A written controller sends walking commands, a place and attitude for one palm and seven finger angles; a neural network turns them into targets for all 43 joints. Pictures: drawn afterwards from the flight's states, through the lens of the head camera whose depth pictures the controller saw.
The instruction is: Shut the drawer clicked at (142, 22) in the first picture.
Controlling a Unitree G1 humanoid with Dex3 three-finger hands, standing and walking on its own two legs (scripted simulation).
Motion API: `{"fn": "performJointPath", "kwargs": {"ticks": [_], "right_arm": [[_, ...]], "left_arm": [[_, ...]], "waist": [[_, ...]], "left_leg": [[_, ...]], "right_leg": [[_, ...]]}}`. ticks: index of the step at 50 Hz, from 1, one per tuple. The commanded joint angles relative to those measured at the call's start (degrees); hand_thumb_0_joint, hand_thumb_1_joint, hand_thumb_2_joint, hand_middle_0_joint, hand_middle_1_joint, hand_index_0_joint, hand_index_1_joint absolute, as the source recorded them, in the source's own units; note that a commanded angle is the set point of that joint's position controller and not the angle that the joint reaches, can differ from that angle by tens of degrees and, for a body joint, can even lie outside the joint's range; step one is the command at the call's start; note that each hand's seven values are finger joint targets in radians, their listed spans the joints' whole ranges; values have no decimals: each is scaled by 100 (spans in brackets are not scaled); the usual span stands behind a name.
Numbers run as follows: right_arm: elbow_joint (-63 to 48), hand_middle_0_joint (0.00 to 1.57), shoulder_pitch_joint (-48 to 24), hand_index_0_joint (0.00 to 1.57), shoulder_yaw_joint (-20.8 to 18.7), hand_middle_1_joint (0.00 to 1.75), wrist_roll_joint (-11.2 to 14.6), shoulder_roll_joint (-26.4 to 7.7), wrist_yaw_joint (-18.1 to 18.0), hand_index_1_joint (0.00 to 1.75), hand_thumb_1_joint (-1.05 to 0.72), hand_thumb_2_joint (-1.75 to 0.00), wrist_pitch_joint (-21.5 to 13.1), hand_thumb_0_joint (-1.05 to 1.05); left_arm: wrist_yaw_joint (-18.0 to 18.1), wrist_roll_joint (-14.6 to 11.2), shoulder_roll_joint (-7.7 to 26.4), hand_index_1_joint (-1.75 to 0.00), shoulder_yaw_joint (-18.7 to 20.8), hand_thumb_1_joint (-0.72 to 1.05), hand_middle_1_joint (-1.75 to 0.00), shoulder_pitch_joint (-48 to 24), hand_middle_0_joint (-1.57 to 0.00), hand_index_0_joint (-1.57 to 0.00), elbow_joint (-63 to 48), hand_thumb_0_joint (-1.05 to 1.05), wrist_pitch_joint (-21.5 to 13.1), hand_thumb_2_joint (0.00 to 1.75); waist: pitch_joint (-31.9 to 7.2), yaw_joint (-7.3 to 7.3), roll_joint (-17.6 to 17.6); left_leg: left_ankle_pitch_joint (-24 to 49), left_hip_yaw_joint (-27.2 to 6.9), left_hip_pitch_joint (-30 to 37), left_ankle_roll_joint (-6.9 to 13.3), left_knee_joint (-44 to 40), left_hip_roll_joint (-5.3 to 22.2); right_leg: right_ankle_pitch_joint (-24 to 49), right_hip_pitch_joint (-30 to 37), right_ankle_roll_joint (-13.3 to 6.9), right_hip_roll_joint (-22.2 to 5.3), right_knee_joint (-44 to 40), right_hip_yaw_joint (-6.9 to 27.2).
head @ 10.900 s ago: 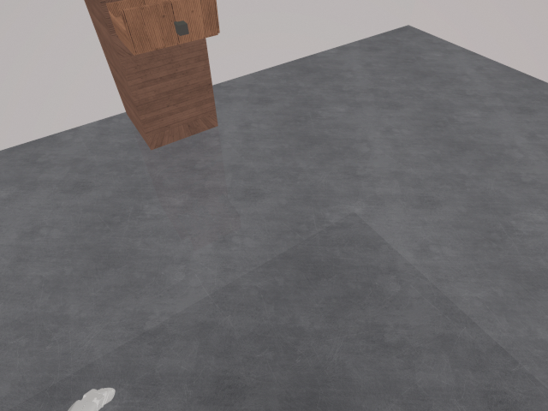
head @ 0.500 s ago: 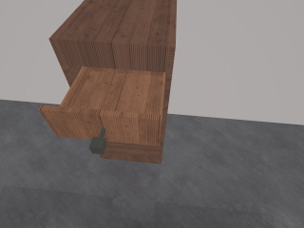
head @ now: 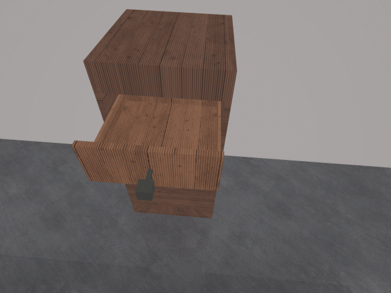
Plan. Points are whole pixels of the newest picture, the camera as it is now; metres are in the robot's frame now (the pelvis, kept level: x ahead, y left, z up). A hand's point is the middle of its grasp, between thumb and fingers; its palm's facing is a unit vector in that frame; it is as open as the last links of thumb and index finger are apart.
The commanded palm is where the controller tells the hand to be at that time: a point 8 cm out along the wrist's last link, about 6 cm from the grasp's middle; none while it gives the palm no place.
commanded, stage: come to a stop and stand still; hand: left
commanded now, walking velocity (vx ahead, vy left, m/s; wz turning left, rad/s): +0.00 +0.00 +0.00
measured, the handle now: (147, 183) +0.39 +0.16 -0.05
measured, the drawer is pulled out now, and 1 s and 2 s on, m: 0.23 0.23 0.23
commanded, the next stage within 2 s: look again from close up in 0.24 s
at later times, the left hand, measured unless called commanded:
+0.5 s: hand out of the picture -0.01 +0.16 -0.17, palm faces +0.00 -0.98 -0.19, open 7.4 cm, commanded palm none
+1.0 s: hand out of the picture +0.03 +0.17 -0.16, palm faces +0.12 -0.97 -0.21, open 7.3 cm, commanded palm +0.10 +0.20 -0.06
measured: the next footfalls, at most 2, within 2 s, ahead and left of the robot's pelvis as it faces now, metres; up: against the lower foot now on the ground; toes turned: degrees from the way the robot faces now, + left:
none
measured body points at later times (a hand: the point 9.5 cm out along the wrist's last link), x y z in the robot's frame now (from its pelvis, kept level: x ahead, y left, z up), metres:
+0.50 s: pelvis +0.00 +0.00 +0.00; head +0.01 +0.00 +0.45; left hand -0.01 +0.21 -0.15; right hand +0.00 -0.22 -0.16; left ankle +0.03 +0.08 -0.74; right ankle +0.03 -0.15 -0.74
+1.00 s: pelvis +0.01 -0.01 +0.00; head +0.02 +0.00 +0.45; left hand +0.03 +0.22 -0.14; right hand +0.01 -0.23 -0.15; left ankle +0.03 +0.08 -0.74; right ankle +0.03 -0.15 -0.73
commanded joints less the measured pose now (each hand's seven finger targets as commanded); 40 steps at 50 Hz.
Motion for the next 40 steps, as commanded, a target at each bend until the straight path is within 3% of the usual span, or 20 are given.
{"fn": "performJointPath", "kwargs": {"ticks": [1,18,25,40], "right_arm": [[-194,20,130,20,-165,30,30,-802,-10,30,-90,-90,-99,0],[499,20,461,20,-99,30,83,-544,-13,30,-90,-90,-103,0],[673,20,536,20,-80,30,102,-434,-24,30,-90,-90,-112,0],[848,20,579,20,-53,30,101,-324,-44,30,-90,-90,-124,0]], "left_arm": [[16,-16,515,-30,93,90,-30,313,-20,-20,-170,0,-76,90],[51,-51,308,-30,42,90,-30,587,-20,-20,405,0,-166,90],[70,-59,246,-30,30,90,-30,577,-20,-20,528,0,-191,90],[78,-65,162,-30,39,90,-30,565,-20,-20,633,0,-199,90]], "waist": [[227,-9,52],[211,-64,31],[259,-75,-192],[368,-66,-46]], "left_leg": [[-910,-1084,-372,-55,-1439,848],[-549,-852,-48,-144,-1317,694],[-165,-736,99,-167,-1172,667],[-100,-730,113,-194,-1272,680]], "right_leg": [[-212,78,-217,-158,-357,139],[-124,35,-262,-305,-681,364],[-56,-28,-276,-337,-766,435],[35,23,-275,-317,-828,422]]}}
